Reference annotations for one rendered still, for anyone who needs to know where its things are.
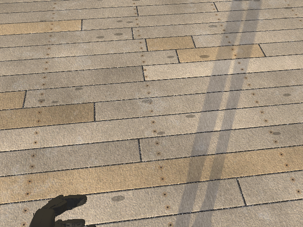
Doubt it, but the left robot hand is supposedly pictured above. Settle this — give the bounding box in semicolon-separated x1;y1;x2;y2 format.
29;194;97;227

